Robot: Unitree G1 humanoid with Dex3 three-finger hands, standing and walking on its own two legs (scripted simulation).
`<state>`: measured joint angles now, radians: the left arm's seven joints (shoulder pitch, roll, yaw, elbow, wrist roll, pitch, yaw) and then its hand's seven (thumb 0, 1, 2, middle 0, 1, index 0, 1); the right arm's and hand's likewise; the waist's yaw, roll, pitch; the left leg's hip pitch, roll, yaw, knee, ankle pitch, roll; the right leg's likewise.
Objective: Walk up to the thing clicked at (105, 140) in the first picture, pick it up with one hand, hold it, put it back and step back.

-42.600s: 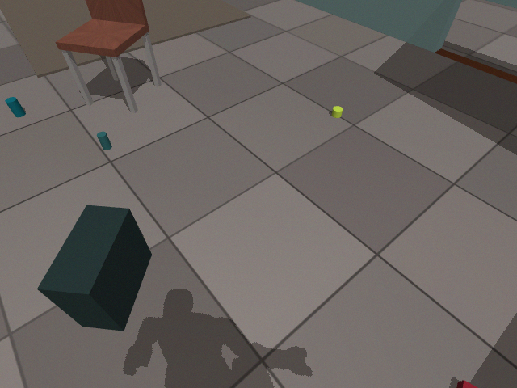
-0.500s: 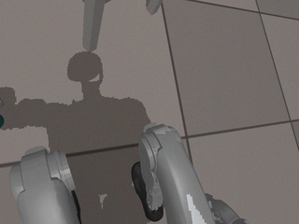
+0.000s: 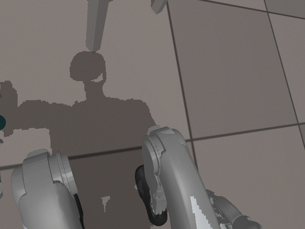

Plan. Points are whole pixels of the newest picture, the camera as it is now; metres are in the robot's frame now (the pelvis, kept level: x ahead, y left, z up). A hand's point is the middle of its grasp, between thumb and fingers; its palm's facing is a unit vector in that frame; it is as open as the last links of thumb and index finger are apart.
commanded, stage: open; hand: left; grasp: from above
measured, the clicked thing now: out of the picture +0.42 +0.34 -0.25
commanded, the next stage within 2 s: withdraw in 0.04 s
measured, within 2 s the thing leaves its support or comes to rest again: neither
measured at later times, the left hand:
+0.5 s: hand out of the picture +0.42 +0.35 -0.14, palm faces -0.31 -0.08 -0.95, open 14.0 cm
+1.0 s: hand out of the picture +0.38 +0.34 -0.06, palm faces -0.49 -0.08 -0.87, open 14.1 cm
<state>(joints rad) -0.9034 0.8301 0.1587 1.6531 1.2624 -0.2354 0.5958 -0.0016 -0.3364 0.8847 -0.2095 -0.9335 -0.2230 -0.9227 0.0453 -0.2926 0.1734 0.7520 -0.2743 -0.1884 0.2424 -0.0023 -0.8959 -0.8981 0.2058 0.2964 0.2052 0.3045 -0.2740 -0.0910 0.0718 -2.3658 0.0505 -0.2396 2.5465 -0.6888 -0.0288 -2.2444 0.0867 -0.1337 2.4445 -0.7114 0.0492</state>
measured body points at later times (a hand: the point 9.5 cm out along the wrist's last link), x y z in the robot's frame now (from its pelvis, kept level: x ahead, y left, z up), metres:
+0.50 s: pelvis +0.00 +0.00 +0.02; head +0.22 +0.09 +0.40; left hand +0.43 +0.35 -0.08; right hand +0.10 -0.26 -0.09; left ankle +0.07 +0.14 -0.26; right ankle +0.10 -0.12 -0.26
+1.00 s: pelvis -0.02 -0.01 +0.08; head +0.18 +0.08 +0.47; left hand +0.40 +0.34 -0.02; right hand +0.10 -0.28 -0.02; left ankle +0.07 +0.14 -0.26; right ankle +0.10 -0.12 -0.26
